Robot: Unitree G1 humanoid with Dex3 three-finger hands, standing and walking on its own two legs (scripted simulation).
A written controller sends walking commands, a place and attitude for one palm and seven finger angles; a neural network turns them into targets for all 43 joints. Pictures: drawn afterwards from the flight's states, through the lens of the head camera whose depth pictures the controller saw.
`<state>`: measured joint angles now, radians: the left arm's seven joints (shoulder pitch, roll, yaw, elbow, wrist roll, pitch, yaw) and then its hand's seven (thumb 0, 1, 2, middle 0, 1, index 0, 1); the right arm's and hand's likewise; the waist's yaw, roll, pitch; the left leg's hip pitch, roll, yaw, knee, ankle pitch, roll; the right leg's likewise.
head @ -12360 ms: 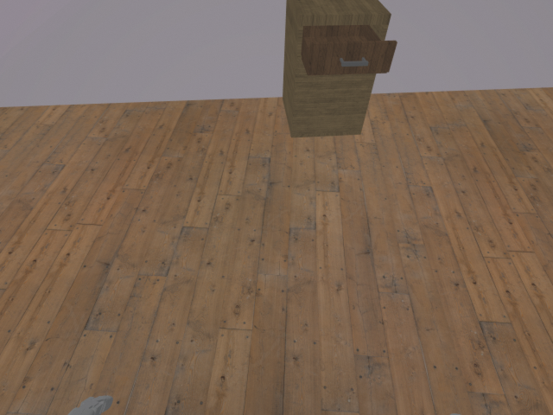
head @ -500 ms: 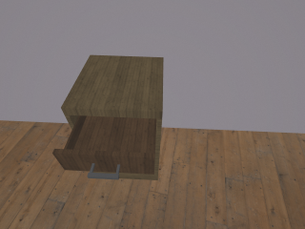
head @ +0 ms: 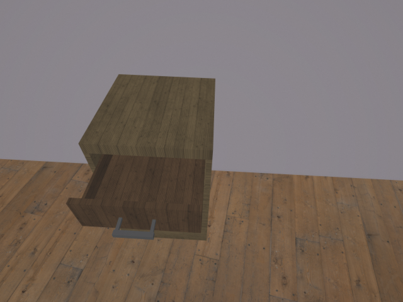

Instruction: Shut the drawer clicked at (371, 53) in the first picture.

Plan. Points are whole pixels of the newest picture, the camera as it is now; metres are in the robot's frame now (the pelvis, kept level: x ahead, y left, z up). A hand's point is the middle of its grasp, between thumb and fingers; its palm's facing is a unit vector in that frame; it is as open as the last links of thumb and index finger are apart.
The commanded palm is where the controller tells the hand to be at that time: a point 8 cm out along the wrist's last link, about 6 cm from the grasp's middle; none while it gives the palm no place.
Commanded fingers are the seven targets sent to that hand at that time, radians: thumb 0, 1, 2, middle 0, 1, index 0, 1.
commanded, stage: look again from close up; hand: left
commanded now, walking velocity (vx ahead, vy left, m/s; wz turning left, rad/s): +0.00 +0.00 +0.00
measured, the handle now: (135, 228) +0.36 +0.22 -0.21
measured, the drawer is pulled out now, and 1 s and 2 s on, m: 0.19 0.19 0.19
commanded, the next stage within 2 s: raise the hand and make a fist in 0.48 s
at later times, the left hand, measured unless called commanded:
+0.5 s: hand out of the picture -0.02 +0.16 -0.18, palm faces +0.02 -0.99 -0.17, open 7.4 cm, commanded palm none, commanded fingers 0.00 0.90 0.90 -0.20 -0.30 -0.20 -0.30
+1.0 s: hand out of the picture +0.15 +0.12 -0.09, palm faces -0.04 -1.00 +0.07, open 6.0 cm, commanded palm +0.11 +0.21 -0.09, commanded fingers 0.00 0.90 0.90 -0.64 -0.78 -0.64 -0.78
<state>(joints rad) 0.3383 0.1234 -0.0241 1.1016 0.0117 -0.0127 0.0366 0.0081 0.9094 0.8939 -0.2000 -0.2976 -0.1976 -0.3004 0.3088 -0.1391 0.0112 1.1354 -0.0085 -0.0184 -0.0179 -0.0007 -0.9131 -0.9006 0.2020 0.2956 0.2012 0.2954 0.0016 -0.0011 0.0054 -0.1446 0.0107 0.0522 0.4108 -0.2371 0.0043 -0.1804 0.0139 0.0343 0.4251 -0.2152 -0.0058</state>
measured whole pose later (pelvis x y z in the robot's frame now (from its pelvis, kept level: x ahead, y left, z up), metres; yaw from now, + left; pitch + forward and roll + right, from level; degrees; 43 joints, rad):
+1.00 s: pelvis -0.03 -0.01 -0.09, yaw +3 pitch +13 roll +1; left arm 0.44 0.11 0.00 0.19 -0.14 -0.58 -0.27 0.01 0.91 0.89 -0.45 -0.57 -0.45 -0.57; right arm 0.12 -0.27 -0.10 0.49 0.00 -0.28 0.03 0.01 -0.91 -0.90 0.20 0.30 0.20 0.30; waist 0.00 -0.09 -0.16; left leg -0.85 0.00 0.00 1.14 -0.51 -0.01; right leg -0.87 -0.01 -0.02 1.15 -0.51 -0.02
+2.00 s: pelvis -0.04 +0.00 -0.14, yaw +4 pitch +21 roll -3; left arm 0.46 0.19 -0.02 -0.08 -0.16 -0.39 -0.21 0.02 0.90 0.90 -1.37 -1.57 -1.37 -1.57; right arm 0.16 -0.21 0.03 0.43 0.01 -0.13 -0.01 0.01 -0.91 -0.90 0.21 0.30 0.21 0.30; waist 0.00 0.03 -0.20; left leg -1.18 -0.01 -0.05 1.40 -0.59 0.01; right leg -1.14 -0.01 -0.07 1.35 -0.57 -0.01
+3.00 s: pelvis -0.04 +0.00 -0.18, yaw +3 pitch +26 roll -3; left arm 0.30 0.23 0.06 0.01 -0.20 -0.45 -0.24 0.02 0.90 0.90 -1.40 -1.60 -1.40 -1.60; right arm 0.15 -0.24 0.01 0.49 0.00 -0.12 -0.01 0.01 -0.91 -0.90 0.21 0.30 0.21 0.30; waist -0.02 0.03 -0.21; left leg -1.36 0.00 -0.06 1.55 -0.64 0.00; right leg -1.33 0.00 -0.08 1.49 -0.61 -0.02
